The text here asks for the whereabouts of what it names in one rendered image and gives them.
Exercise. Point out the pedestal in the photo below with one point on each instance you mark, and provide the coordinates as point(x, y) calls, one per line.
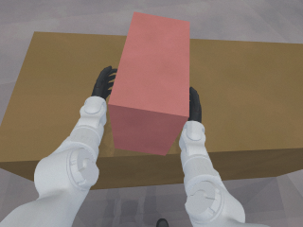
point(251, 96)

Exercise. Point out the carton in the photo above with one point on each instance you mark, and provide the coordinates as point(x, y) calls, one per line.
point(149, 102)

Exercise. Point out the robot right upper arm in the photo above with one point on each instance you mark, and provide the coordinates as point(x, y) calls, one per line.
point(209, 205)

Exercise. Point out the robot left upper arm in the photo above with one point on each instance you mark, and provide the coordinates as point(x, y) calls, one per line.
point(63, 181)

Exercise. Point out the left robot hand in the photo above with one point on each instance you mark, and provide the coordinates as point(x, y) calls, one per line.
point(102, 83)

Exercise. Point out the right robot hand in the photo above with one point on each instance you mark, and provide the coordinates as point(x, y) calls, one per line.
point(195, 108)

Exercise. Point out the robot right forearm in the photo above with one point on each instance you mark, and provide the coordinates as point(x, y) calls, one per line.
point(195, 160)

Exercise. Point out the robot left forearm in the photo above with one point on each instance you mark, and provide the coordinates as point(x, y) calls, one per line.
point(89, 130)

